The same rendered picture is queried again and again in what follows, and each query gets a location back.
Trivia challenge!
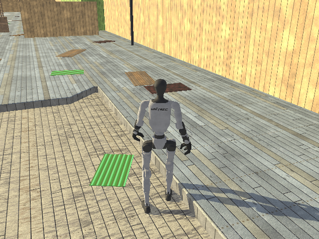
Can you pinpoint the robot left upper arm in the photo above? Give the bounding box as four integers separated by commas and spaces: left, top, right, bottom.
136, 100, 150, 126

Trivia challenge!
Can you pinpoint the robot right upper arm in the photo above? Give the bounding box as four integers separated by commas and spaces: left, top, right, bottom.
170, 101, 183, 129

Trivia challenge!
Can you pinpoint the robot right forearm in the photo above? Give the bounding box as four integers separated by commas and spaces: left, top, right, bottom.
179, 122, 190, 144

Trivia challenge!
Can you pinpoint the robot left hand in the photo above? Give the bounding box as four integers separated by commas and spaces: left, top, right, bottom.
132, 132, 144, 141

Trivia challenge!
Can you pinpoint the robot right thigh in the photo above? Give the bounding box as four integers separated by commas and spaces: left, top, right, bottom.
165, 138, 176, 170

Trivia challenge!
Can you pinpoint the robot torso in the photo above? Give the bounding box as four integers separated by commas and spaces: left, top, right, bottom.
148, 100, 172, 149

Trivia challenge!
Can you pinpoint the robot right hand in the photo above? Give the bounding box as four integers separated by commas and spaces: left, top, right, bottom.
180, 142, 191, 155

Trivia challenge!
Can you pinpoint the robot left forearm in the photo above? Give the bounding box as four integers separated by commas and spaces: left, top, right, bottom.
133, 119, 141, 134

